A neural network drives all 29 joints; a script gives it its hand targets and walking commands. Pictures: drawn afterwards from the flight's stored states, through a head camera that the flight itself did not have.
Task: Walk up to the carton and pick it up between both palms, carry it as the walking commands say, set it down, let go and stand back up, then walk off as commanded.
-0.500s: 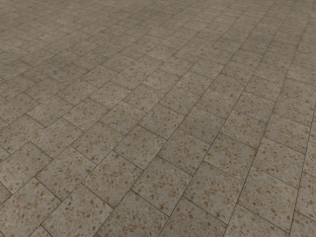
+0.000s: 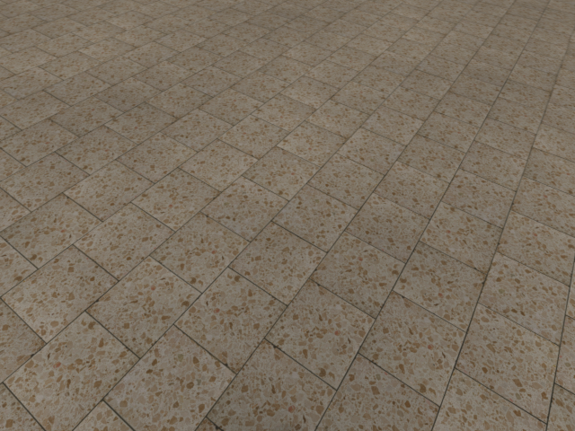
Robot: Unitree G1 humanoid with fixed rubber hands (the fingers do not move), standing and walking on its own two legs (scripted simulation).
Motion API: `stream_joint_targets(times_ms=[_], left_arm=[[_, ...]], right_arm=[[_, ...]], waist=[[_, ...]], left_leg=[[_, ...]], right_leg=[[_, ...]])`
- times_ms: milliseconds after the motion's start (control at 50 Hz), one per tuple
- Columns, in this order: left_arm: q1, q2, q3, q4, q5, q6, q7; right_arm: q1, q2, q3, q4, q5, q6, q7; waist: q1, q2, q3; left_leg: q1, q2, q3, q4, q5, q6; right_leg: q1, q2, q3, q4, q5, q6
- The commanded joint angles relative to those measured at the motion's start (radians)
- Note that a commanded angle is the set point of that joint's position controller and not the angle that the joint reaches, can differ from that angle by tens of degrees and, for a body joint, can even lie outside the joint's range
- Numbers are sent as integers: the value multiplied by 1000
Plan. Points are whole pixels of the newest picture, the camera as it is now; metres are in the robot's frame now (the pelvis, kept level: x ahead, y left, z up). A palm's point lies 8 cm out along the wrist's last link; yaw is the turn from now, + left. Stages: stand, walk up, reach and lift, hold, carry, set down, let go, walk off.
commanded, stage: walk off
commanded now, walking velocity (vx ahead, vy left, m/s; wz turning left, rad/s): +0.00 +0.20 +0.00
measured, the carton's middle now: out of the picture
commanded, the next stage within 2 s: none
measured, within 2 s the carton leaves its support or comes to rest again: neither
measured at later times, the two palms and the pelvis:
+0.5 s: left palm out of the picture -0.04 +0.39 -0.12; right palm out of the picture +0.08 -0.13 -0.13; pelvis -0.02 +0.12 +0.00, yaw +1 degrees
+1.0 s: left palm out of the picture +0.01 +0.52 -0.13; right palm out of the picture +0.03 +0.00 -0.13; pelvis -0.04 +0.25 -0.01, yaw +1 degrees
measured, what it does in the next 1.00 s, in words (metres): steps to the left: right foot, then left foot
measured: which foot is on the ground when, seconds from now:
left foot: down 0.00-0.28, up 0.30-0.54, down 0.56-1.00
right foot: up 0.00-0.30, down 0.32-0.56, up 0.58-1.00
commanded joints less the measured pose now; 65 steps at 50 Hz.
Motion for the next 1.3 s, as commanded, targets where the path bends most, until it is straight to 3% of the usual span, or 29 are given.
stream_joint_targets(times_ms=[0,140,220,260,280,300,320,340,380,400,440,460,480,500,520,560,580,600,700,780,820,1020,1060,1080,1100,1120,1140,1200,1280], left_arm=[[113,142,46,33,7,3,-15],[16,131,24,8,-9,8,-1],[339,153,37,99,-1,12,23],[712,210,72,183,7,-8,56],[485,182,61,137,8,-17,71],[202,140,3,15,17,-28,72],[58,262,34,-48,19,-37,76],[-111,253,23,-107,10,-40,48],[-122,197,30,-117,13,-60,8],[6,199,45,-89,29,-59,1],[221,214,45,16,26,-58,5],[158,208,60,4,24,-47,0],[201,201,56,21,19,-37,-4],[134,247,62,2,24,-38,1],[105,229,66,-10,14,-30,-3],[123,45,18,-48,30,-11,-4],[4,77,22,-55,3,8,9],[-7,148,45,-61,-5,13,1],[62,152,49,21,8,-1,-7],[-49,87,14,9,-4,-4,-10],[-24,57,-2,9,-13,-5,-2],[206,85,9,94,-8,2,16],[293,133,13,98,14,-17,17],[248,186,13,66,25,-23,16],[218,176,20,49,26,-22,26],[91,204,24,11,26,-31,40],[50,137,-2,1,13,-40,28],[132,167,33,-3,11,-66,15],[232,184,41,33,25,-50,11]], right_arm=[[-40,-123,-3,-87,-14,-33,-37],[53,-120,-3,-51,-13,-31,-53],[-131,-123,-4,-117,-13,-6,-46],[-285,-178,-31,-161,-1,13,-35],[-140,-103,-16,-131,-20,6,-32],[31,-25,6,-104,-57,-4,-23],[42,-57,-10,-88,-31,7,-7],[12,-112,-9,-90,-28,12,7],[-2,-94,-6,-48,-18,12,24],[-39,-58,7,-35,-16,8,24],[-136,-48,10,-94,-16,10,14],[-80,-54,9,-76,-5,3,15],[-105,-43,10,-62,-5,1,16],[-10,-83,-11,-34,-9,-1,9],[27,-77,-10,-3,-21,-1,15],[159,-241,-31,-9,-24,-22,19],[72,-199,-11,-26,-24,-26,12],[10,-180,-9,-30,-32,-24,6],[-93,-94,9,-91,-11,-29,-31],[67,-100,3,-29,-18,-46,-44],[96,-89,7,-11,-27,-43,-56],[-102,-104,8,-93,-52,-4,-26],[-58,-124,-4,-67,-33,-1,-15],[-26,-118,-13,-79,-37,1,-9],[-49,-134,-24,-83,-54,6,1],[-2,-138,-27,-71,-32,3,8],[-20,-84,-15,-56,-34,-4,9],[-37,-73,-8,-24,-45,-1,11],[-117,-61,5,-85,-15,1,10]], waist=[[-16,39,-112],[-72,81,-155],[48,172,-134],[250,152,-100],[119,-281,-96],[-76,-155,-119],[-94,13,-29],[-141,-82,67],[-100,-139,26],[-25,-183,-15],[47,-295,-74],[13,-290,-81],[58,-331,-94],[0,-354,-98],[-20,-194,-91],[-78,356,-126],[-100,294,-15],[-65,185,-18],[5,100,-86],[-76,93,-103],[-62,124,-136],[49,43,-58],[76,-113,-21],[29,-336,3],[38,-222,50],[-54,-122,92],[-69,9,38],[-2,-101,-69],[38,-223,-110]], left_leg=[[198,201,-152,-267,153,-18],[363,215,-198,-266,276,13],[196,90,-49,-316,401,-227],[-13,-91,85,158,786,-488],[-240,-48,-87,707,-261,-269],[-376,4,-302,807,-319,-169],[-253,-13,-369,968,-234,-128],[-205,-5,-328,902,-151,-102],[-212,-18,-190,633,-122,-120],[-202,-6,-133,457,-160,-138],[-175,43,-144,239,-261,-124],[-102,38,-122,150,-249,-120],[-53,-5,-51,65,-232,-121],[69,16,-46,-66,-67,-107],[220,-20,-8,-181,-6,-98],[287,401,-411,-301,100,-40],[-17,286,-269,-315,2,18],[-38,249,-230,-311,-67,30],[79,201,-158,-260,58,49],[299,235,-314,-250,234,55],[303,225,-283,-213,390,130],[-128,157,-227,-231,-163,73],[-248,52,-136,-21,-169,-21],[-347,-55,-67,306,-259,-71],[-278,-21,-193,527,-207,-74],[-185,5,-237,653,-134,-74],[-246,-13,-219,605,-112,-77],[-253,-24,-152,490,-107,-111],[-211,10,-132,265,-199,-130]], right_leg=[[-151,18,-40,192,43,-13],[-147,5,-41,-27,-1,-10],[154,19,-194,-416,-97,-41],[453,-45,-279,-901,190,-191],[377,-358,205,-799,405,-262],[309,-518,494,-762,476,-284],[16,-573,492,-898,186,-363],[-111,-465,358,-898,53,-324],[64,-261,128,-832,149,-203],[165,-204,65,-782,276,-185],[326,-299,133,-729,608,-222],[294,-281,77,-689,702,-208],[285,-256,46,-687,675,-195],[190,-266,61,-676,598,-166],[63,-235,17,-602,420,-123],[-205,-13,-148,-178,-271,-42],[-95,-1,19,-62,-193,-46],[-100,47,3,79,-123,-64],[-128,24,-55,197,34,-39],[-165,-10,-73,-20,-32,-46],[-94,-8,-96,-160,-109,-51],[248,-42,-136,-473,68,-112],[365,-185,62,-700,89,-166],[253,-436,456,-863,-20,-239],[43,-520,583,-977,-96,-342],[-45,-480,505,-986,-57,-335],[56,-375,366,-901,79,-287],[266,-268,166,-799,364,-214],[342,-290,151,-746,590,-216]])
